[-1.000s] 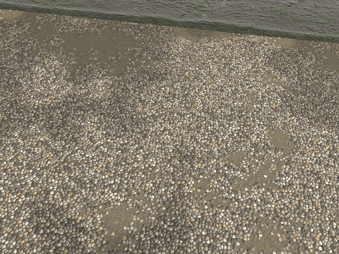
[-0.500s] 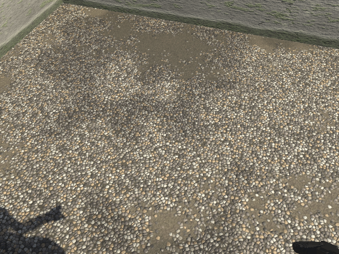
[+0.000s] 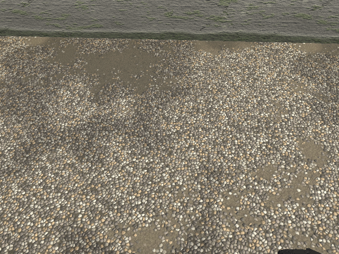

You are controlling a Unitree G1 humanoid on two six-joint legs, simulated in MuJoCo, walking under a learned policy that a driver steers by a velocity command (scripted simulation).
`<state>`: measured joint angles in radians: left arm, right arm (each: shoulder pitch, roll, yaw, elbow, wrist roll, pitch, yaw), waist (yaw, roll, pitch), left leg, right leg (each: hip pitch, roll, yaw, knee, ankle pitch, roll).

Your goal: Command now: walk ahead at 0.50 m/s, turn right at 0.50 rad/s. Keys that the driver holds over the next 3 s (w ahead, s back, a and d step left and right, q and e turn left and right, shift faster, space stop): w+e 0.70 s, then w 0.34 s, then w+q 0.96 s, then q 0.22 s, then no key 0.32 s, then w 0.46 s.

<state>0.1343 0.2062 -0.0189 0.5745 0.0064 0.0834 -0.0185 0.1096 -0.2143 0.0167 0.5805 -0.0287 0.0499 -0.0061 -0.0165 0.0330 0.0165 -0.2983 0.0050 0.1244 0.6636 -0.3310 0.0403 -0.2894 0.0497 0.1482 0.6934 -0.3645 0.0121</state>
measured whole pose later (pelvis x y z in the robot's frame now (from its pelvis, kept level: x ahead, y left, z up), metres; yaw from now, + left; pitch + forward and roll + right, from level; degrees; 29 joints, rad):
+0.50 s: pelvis +0.00 +0.00 -0.01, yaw -11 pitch +0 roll +1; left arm 0.16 0.23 0.00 0.57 -0.02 0.10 0.02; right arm 0.10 -0.21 -0.02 0.56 -0.04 0.05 0.00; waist 0.02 0.01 0.02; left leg -0.32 0.07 0.23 0.74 -0.41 0.02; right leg -0.39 0.15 0.27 0.78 -0.37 0.00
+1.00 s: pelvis -0.03 +0.00 +0.01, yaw -26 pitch +0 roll +0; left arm 0.03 0.24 0.02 0.61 -0.01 0.09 0.01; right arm 0.24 -0.19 0.04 0.59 -0.01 0.01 0.02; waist -0.04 -0.03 -0.01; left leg -0.24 -0.02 0.12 0.55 -0.32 0.06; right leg -0.43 0.05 0.18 0.75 -0.30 0.04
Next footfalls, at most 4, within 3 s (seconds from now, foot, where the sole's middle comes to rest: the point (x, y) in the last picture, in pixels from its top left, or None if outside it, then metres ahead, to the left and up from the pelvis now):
1.08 right None -0.03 -0.16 -0.76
2.62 right None -0.02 -0.13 -0.76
2.92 left None -0.01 0.08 -0.76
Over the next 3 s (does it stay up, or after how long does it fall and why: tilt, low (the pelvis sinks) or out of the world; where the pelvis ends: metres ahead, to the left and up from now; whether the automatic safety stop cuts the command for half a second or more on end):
stays up -0.05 -0.04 0.01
